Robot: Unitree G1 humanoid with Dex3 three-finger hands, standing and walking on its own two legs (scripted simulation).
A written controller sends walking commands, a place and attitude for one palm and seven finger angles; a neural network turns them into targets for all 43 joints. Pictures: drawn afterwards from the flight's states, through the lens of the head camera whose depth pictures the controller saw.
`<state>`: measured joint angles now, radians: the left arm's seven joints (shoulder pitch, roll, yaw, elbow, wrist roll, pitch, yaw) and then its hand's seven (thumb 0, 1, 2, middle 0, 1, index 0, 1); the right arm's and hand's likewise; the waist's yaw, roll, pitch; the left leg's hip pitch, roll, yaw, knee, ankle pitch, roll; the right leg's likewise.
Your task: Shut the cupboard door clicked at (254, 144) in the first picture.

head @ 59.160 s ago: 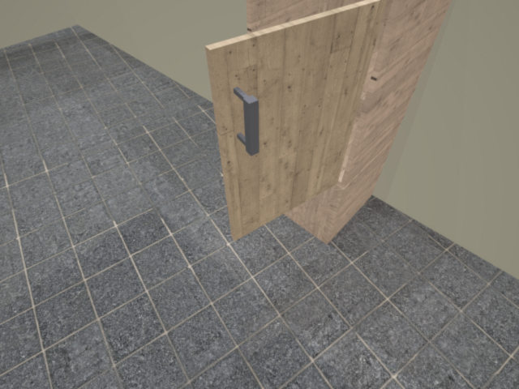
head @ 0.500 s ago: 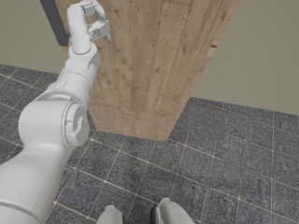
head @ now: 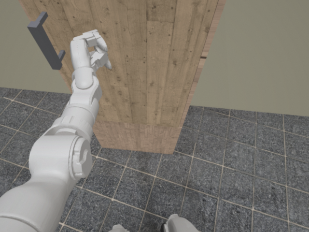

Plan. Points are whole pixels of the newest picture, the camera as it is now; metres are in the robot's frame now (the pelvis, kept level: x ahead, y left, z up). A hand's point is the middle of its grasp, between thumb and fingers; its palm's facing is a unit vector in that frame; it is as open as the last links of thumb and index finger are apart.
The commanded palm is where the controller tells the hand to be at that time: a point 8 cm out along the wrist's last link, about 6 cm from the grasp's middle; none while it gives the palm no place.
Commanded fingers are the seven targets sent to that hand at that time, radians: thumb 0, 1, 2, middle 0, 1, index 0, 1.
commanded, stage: pull the fist back off the door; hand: left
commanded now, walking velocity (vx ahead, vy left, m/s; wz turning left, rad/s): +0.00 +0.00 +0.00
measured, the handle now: (50, 42) +0.58 +0.19 +0.14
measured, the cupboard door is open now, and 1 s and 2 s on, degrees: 0 0 0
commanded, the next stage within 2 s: draw the hand back to the body in 0.16 s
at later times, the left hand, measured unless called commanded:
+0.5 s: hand (85, 72) +0.46 +0.10 +0.14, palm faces +0.15 -0.99 +0.00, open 3.1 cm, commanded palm +0.41 +0.14 +0.16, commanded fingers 0.00 0.90 0.90 -1.30 -1.50 -1.30 -1.50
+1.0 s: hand (21, 147) +0.29 +0.19 +0.16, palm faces +0.20 -0.96 -0.20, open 3.2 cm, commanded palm +0.25 +0.23 +0.19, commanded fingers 0.00 0.90 0.90 -0.83 -0.99 -0.83 -0.99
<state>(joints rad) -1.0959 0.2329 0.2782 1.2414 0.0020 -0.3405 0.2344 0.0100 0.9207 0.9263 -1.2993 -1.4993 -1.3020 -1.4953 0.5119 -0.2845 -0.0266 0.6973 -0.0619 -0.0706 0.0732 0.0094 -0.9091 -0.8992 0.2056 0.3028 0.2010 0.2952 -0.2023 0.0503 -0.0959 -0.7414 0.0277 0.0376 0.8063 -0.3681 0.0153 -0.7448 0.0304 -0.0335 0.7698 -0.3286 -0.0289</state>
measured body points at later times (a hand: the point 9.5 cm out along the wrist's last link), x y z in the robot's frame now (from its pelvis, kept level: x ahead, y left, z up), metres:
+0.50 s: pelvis +0.03 -0.01 +0.02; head +0.06 -0.03 +0.47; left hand +0.45 +0.15 +0.15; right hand +0.14 -0.26 -0.10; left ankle +0.00 +0.11 -0.70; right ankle +0.02 -0.10 -0.70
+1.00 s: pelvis +0.00 +0.00 +0.04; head -0.03 -0.01 +0.49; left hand +0.28 +0.24 +0.17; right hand +0.19 -0.21 -0.04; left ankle +0.00 +0.11 -0.70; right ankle +0.02 -0.10 -0.70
